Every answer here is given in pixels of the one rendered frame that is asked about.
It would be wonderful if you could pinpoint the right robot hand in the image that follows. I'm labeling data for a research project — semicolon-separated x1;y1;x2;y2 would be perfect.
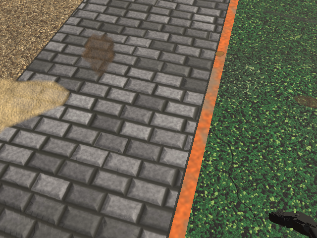
268;211;317;238

